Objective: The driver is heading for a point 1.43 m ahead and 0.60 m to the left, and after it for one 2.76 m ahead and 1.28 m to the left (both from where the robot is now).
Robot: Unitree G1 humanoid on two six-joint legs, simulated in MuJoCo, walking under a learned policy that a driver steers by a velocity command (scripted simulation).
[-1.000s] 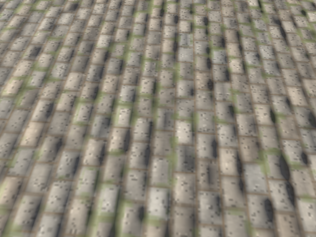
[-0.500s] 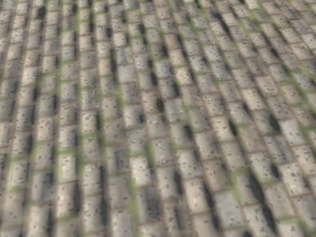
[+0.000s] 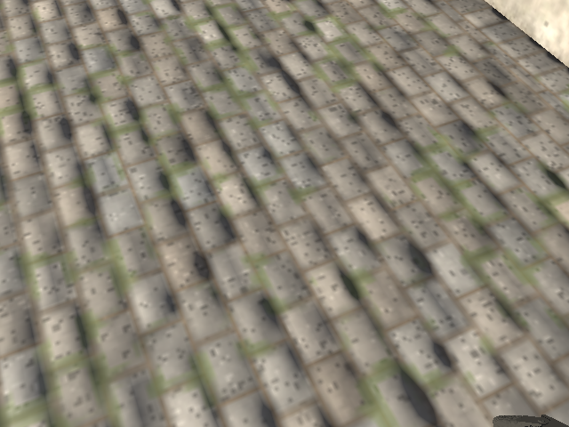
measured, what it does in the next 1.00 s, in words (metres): steps on the spot, turning left: right foot, then left foot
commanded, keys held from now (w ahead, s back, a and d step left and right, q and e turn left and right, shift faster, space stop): q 1.00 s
